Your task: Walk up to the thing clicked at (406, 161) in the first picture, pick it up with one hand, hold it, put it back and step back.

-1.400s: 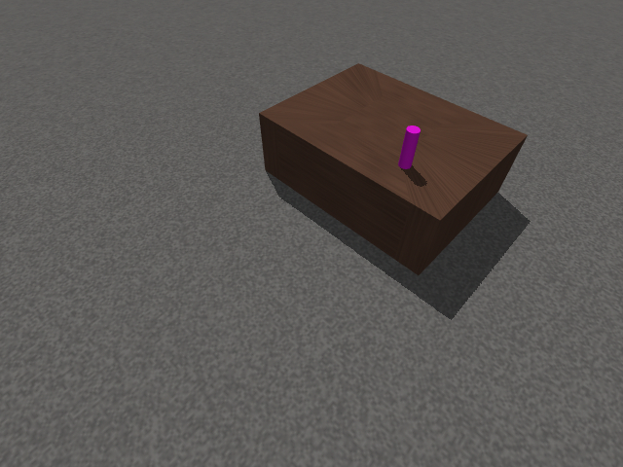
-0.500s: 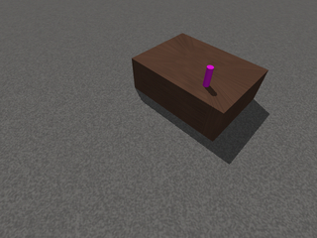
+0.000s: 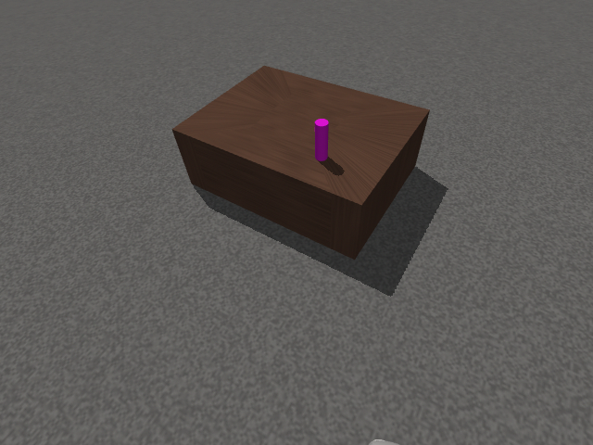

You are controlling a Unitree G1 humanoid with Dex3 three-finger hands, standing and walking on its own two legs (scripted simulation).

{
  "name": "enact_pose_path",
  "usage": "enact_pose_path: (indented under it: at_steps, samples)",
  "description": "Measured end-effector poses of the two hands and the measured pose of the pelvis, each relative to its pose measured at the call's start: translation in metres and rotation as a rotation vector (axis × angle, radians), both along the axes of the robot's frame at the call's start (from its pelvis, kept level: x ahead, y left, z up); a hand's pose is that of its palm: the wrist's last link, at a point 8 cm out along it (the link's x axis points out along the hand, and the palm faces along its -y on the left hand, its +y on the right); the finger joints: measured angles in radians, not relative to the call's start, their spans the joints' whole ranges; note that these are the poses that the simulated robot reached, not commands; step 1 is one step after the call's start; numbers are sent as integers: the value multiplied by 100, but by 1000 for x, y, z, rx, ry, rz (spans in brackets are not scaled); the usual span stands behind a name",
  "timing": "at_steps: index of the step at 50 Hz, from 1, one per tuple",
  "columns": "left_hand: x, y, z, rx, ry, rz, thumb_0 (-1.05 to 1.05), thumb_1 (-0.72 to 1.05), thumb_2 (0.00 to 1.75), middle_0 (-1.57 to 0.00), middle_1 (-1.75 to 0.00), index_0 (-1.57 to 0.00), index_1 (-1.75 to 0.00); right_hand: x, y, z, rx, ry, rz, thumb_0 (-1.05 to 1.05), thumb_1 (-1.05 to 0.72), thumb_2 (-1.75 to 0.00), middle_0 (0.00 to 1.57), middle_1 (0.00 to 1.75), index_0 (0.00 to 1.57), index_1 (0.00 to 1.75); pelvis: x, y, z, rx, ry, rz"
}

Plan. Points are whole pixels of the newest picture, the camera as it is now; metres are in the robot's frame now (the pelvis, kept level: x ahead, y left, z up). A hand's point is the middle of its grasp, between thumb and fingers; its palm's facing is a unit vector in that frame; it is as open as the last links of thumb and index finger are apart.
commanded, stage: walk up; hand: left
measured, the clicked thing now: (321, 140) +1.20 -0.04 -0.35
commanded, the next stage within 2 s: none
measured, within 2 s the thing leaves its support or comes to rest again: neither
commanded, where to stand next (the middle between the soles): +0.68 -0.03 m, yaw -25 degrees
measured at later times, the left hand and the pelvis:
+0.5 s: hand (164, 346) +0.31 +0.27 -0.15, palm faces -0.26 -0.89 -0.37, open 7.4 cm; pelvis +0.20 +0.01 -0.01, yaw -12 degrees
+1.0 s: hand (209, 235) +0.54 +0.22 -0.12, palm faces -0.32 -0.84 -0.44, open 7.4 cm; pelvis +0.38 -0.02 +0.00, yaw -19 degrees
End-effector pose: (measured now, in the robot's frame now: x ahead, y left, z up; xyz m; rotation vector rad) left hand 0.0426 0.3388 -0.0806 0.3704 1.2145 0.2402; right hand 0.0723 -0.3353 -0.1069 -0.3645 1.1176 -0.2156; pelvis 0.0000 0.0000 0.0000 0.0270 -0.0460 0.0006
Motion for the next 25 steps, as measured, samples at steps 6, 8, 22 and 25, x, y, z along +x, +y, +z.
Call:
enact_pose_path:
  at_steps: [6, 8, 22, 25]
  samples:
    - [41, -23, -6, 39, -58, -11, 1, 91, 90, -20, -30, -21, -30, 36, -26, -14, 3, 11, -28, 1, -90, -90, 21, 30, 20, 30, 37, -21, -13, -39, -16, -47]
    - [50, -32, -4, 21, -38, -20, 1, 91, 90, -20, -30, -21, -30, 52, -22, -8, 23, -11, -24, 1, -90, -90, 20, 30, 20, 30, 50, -21, -6, -45, -16, -63]
    - [217, -24, -38, -43, -17, -213, 1, 90, 90, -21, -30, -21, -30, 122, 6, 13, -26, -65, -125, 0, -90, -90, 21, 30, 20, 30, 175, 7, -14, -20, 12, -184]
    - [272, -28, -32, -36, -39, -281, 1, 90, 90, -20, -30, -21, -30, 121, 14, 18, -17, -57, -200, 0, -90, -90, 21, 30, 20, 30, 199, 8, -7, -15, 12, -211]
